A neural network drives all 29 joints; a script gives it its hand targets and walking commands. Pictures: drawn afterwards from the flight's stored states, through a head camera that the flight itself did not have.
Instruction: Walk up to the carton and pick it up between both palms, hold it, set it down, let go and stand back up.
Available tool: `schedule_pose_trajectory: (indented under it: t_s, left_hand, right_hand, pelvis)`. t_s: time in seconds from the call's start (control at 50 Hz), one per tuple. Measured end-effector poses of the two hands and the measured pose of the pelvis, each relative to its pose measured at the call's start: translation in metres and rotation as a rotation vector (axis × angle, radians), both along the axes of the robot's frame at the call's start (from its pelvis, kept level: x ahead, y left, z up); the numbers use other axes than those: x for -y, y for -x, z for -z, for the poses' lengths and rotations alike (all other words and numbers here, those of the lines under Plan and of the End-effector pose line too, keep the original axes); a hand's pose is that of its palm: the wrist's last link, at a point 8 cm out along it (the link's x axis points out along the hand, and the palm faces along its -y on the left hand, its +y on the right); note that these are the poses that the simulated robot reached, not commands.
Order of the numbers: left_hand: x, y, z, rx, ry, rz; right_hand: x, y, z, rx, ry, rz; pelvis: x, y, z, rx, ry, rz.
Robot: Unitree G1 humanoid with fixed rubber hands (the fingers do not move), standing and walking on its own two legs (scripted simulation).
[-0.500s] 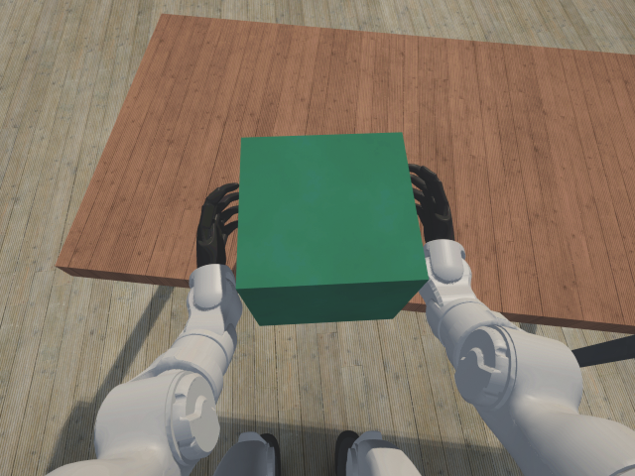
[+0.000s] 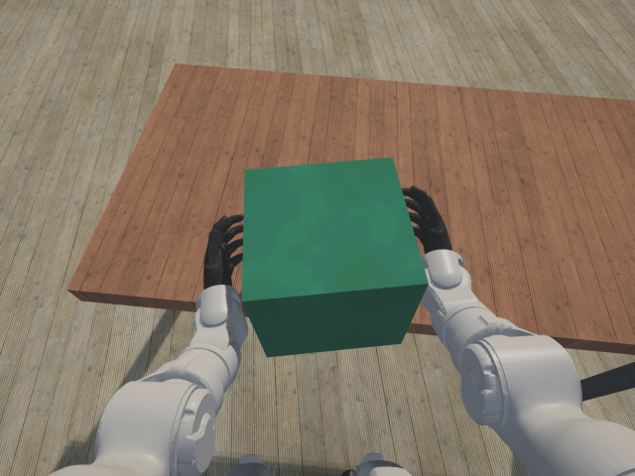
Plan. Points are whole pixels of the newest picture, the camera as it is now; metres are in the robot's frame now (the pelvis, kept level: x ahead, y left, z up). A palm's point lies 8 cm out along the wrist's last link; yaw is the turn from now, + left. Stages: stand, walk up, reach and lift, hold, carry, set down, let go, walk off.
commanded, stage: reach and lift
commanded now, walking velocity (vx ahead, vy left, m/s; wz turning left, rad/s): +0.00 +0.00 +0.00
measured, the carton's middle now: (327, 261) +0.40 -0.03 -0.03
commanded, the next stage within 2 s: none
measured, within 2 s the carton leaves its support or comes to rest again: neither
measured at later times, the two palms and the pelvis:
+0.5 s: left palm (207, 217) +0.38 +0.11 +0.11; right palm (478, 174) +0.40 -0.18 +0.15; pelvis -0.02 -0.01 +0.03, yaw +2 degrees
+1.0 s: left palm (178, 218) +0.37 +0.13 +0.13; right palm (458, 193) +0.38 -0.16 +0.14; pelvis -0.01 +0.00 +0.05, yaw +0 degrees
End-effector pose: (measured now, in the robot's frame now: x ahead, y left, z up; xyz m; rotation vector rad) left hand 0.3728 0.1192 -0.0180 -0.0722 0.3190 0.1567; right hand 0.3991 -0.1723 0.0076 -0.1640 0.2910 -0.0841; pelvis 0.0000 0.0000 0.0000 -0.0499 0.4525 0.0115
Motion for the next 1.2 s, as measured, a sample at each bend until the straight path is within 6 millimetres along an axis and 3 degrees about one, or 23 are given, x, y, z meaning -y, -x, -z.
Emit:
schedule_pose_trajectory:
  t_s: [0.18, 0.44, 0.56, 0.64, 0.92, 1.2]
  left_hand:
    - [-0.001, 0.006, -0.022, -0.019, -0.035, 0.016]
    - [0.009, -0.009, -0.114, 0.034, -0.035, 0.045]
    - [0.008, -0.007, -0.140, 0.036, -0.010, 0.049]
    - [0.003, -0.002, -0.144, 0.031, -0.011, 0.050]
    - [-0.013, 0.004, -0.139, 0.032, -0.034, 0.045]
    - [-0.024, 0.002, -0.166, 0.067, -0.087, 0.057]
  right_hand:
    - [-0.002, 0.004, -0.030, -0.017, -0.002, 0.004]
    - [0.008, 0.000, -0.127, 0.035, -0.105, 0.069]
    - [0.006, 0.005, -0.154, 0.037, -0.107, 0.081]
    - [0.002, 0.010, -0.157, 0.034, -0.106, 0.082]
    - [-0.012, 0.019, -0.133, 0.037, -0.126, 0.079]
    - [-0.023, 0.019, -0.152, 0.072, -0.113, 0.070]
  pelvis:
    - [0.000, 0.003, -0.004, 0.062, -0.001, -0.015]
    - [0.005, 0.016, -0.025, 0.215, -0.044, -0.028]
    - [0.007, 0.019, -0.036, 0.288, -0.054, -0.012]
    - [0.007, 0.020, -0.042, 0.327, -0.056, 0.001]
    - [0.002, 0.016, -0.053, 0.350, -0.047, 0.011]
    - [-0.005, 0.002, -0.056, 0.408, -0.035, -0.013]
